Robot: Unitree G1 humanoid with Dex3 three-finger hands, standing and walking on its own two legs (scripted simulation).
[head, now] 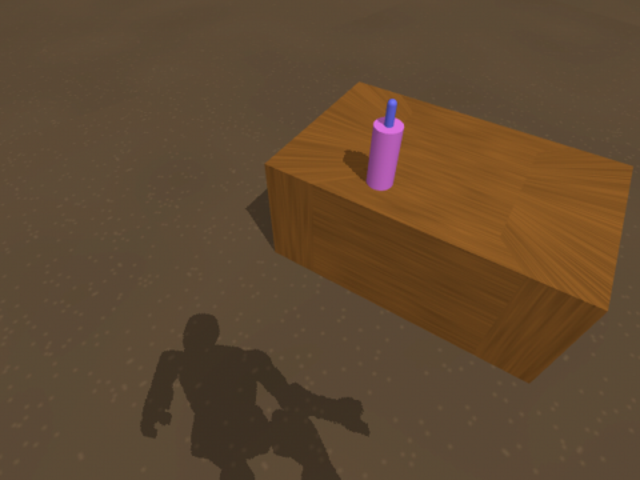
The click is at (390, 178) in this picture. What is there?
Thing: necked bottle
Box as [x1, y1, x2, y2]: [366, 99, 403, 190]
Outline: 394,99 390,99 388,101 386,115 384,117 376,119 373,124 366,182 370,187 379,190 387,189 392,184 403,130 402,122 394,117 396,107 396,101
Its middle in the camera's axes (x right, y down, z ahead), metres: +0.19 -0.27 +1.12
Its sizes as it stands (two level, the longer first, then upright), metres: 0.083 0.083 0.275
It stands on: a support 0.45 m high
